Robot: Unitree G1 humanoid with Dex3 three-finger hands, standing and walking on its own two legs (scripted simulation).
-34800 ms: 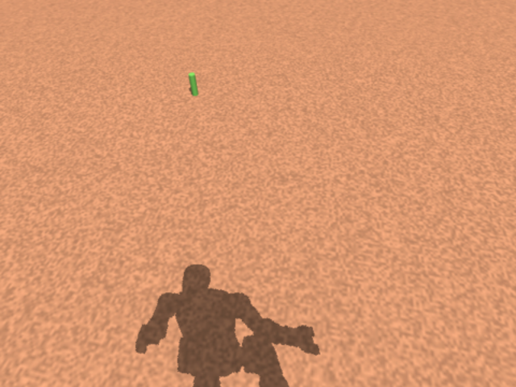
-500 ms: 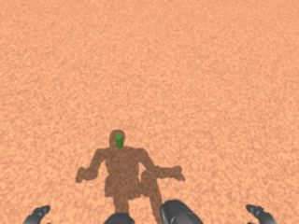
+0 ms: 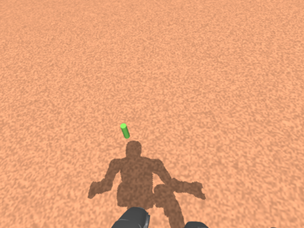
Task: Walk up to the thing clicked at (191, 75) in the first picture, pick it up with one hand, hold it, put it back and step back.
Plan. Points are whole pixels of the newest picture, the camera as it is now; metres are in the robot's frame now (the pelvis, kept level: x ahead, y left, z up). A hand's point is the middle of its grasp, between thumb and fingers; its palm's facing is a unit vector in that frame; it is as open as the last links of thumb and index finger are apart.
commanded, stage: step back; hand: left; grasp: from the side
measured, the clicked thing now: (125, 131) +0.77 +0.27 -0.69
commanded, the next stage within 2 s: stand in 1.74 s
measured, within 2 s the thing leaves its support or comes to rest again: neither
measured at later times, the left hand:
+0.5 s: hand out of the picture -0.07 +0.26 -0.17, palm faces -0.01 -0.92 -0.40, open 7.3 cm
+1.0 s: hand out of the picture -0.22 +0.26 -0.15, palm faces +0.08 -0.93 -0.36, open 7.3 cm
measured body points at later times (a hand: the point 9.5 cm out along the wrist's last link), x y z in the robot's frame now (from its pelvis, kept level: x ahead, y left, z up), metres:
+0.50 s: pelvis -0.16 -0.01 -0.02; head -0.09 -0.01 +0.42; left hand -0.07 +0.31 -0.14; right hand +0.00 -0.32 -0.12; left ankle -0.09 +0.12 -0.73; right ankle -0.19 -0.14 -0.74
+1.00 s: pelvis -0.26 -0.02 +0.00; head -0.26 +0.00 +0.45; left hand -0.22 +0.30 -0.13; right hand -0.18 -0.31 -0.12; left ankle -0.29 +0.09 -0.73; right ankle -0.22 -0.14 -0.71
